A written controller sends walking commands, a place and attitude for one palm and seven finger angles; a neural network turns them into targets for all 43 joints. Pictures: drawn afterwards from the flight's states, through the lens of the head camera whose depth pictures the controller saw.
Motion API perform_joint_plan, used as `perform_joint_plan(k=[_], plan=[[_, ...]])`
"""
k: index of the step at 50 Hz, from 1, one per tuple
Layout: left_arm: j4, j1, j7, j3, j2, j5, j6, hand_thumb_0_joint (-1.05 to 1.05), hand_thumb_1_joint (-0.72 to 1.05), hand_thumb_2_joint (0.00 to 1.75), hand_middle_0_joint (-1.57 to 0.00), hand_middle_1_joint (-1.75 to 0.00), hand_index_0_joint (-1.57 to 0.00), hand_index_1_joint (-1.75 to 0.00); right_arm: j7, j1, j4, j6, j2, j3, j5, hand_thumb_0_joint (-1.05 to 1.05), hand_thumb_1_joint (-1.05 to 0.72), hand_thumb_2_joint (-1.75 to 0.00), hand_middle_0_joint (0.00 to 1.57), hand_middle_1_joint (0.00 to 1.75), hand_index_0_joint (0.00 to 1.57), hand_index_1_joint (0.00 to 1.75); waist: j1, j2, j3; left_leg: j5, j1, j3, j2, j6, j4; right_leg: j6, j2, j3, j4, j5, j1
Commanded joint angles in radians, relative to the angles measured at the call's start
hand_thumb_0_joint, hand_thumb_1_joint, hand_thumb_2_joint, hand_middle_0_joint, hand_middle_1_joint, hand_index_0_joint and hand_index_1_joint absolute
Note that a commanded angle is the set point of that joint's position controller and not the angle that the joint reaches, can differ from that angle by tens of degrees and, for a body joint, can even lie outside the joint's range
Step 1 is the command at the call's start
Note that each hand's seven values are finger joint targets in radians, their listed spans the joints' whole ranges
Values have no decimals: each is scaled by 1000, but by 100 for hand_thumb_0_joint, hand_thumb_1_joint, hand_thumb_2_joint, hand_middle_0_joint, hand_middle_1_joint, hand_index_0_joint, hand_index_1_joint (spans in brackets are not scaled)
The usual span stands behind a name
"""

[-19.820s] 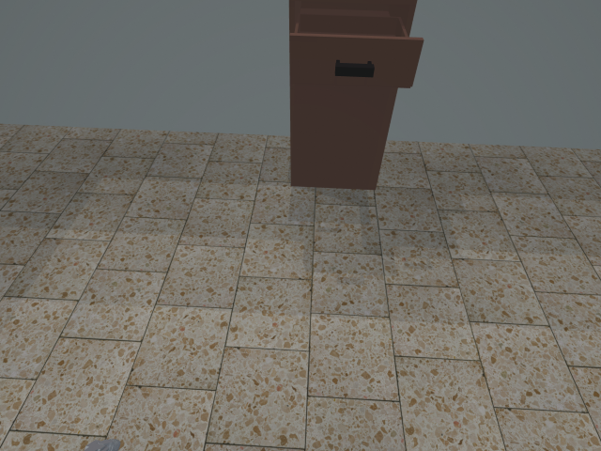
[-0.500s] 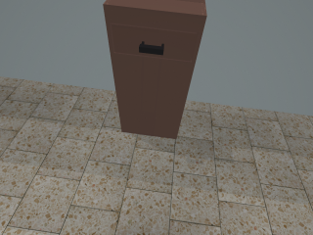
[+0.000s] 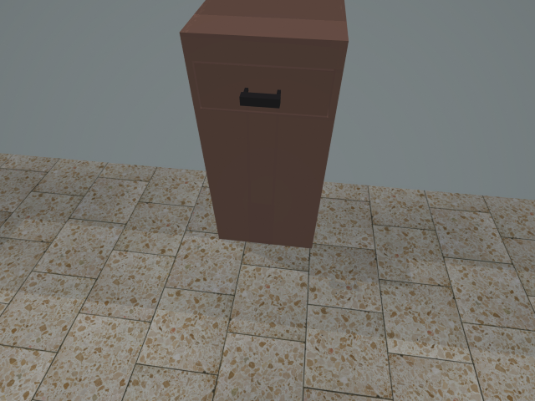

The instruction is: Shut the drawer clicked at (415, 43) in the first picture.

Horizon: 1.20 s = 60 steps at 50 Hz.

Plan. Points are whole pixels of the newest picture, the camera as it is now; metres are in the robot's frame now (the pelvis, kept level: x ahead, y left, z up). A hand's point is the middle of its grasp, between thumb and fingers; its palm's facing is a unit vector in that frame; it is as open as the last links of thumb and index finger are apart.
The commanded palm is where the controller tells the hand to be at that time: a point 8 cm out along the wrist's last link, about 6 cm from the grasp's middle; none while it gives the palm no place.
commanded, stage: let the arm hang, fingers relaxed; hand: left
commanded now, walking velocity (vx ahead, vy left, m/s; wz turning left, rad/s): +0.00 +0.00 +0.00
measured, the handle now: (261, 95) +0.88 +0.07 +0.00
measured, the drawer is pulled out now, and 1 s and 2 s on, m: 0.00 0.00 0.00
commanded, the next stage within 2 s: look to check the result in 0.28 s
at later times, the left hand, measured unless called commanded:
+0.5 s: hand out of the picture -0.02 +0.14 -0.17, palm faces +0.06 -0.98 -0.18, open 7.3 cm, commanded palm none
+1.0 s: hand out of the picture +0.01 +0.13 -0.17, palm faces +0.06 -0.98 -0.17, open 7.3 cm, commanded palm none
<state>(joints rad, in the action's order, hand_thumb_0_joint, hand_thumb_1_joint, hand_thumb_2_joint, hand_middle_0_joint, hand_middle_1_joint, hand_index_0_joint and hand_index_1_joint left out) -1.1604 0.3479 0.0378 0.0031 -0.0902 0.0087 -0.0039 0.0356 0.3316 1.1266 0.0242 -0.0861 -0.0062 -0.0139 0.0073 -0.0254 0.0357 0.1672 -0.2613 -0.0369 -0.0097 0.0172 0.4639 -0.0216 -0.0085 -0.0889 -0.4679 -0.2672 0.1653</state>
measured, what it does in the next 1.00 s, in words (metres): stands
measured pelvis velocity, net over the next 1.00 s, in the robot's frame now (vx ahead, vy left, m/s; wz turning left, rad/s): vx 0.03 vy -0.03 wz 0.00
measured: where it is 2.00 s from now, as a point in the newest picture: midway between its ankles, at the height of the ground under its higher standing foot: outside the picture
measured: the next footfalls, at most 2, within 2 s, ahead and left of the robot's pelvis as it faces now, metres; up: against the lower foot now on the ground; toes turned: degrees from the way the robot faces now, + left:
none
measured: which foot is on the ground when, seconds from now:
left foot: down 0.00-1.00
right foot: down 0.00-1.00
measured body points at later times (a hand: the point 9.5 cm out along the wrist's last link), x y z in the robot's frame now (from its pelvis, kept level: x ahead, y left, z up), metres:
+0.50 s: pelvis +0.01 -0.02 +0.00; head +0.03 -0.02 +0.45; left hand -0.02 +0.19 -0.16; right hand -0.03 -0.21 -0.17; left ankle +0.05 +0.11 -0.74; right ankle -0.01 -0.10 -0.74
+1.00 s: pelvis +0.03 -0.03 +0.00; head +0.04 -0.04 +0.45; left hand +0.01 +0.18 -0.16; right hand +0.01 -0.23 -0.17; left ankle +0.05 +0.11 -0.74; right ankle -0.01 -0.10 -0.74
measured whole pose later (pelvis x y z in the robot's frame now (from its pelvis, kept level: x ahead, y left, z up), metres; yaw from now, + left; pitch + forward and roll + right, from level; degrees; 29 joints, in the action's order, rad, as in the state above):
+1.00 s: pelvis +0.03 -0.03 +0.00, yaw +0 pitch -2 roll +0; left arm -1.15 0.31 0.04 0.02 -0.09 0.00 0.01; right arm 0.05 0.29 1.15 0.01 -0.11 -0.01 -0.01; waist 0.01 -0.02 0.06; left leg 0.20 -0.20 -0.02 -0.04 -0.02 0.44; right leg -0.06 0.03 -0.10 -0.42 -0.29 0.10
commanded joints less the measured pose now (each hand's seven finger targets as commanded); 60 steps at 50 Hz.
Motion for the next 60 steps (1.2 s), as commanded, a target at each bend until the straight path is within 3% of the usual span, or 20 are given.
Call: perform_joint_plan(k=[1,13,25,50,54,60], plan=[[16,86,8,28,-94,2,9,0,90,90,-20,-30,-20,-30,4,99,-10,-10,-67,-21,-6,0,-90,-90,20,30,20,30,-2,5,116,96,-12,94,-68,25,-99,-40,-86,100,148,-113,136],[25,63,7,35,-83,-1,14,0,90,90,-20,-30,-20,-30,10,93,-10,-18,-60,-24,-4,0,-90,-90,20,30,20,30,0,-11,84,18,16,85,-76,20,-84,-41,-87,98,143,-30,97],[13,66,9,31,-93,-3,18,0,90,90,-20,-30,-20,-30,12,79,0,-18,-73,-21,-2,0,-90,-90,20,30,20,30,0,16,64,-68,67,67,-81,15,-64,-38,-96,100,157,36,71],[18,53,11,33,-100,-3,22,0,90,90,-20,-30,-20,-30,17,56,8,-21,-86,-19,-1,0,-90,-90,20,30,20,30,0,9,66,-115,87,61,-88,8,-66,-33,-93,96,159,146,22],[19,54,12,35,-105,-3,23,0,90,90,-20,-30,-20,-30,18,49,6,-20,-93,-21,1,0,-90,-90,20,30,20,30,-3,35,64,-119,92,57,-87,5,-60,-30,-93,97,162,173,19],[22,51,11,34,-106,-5,22,0,90,90,-20,-30,-20,-30,18,52,10,-18,-89,-20,-1,0,-90,-90,20,30,20,30,-1,12,70,-104,90,54,-88,4,-61,-33,-96,97,172,149,17]])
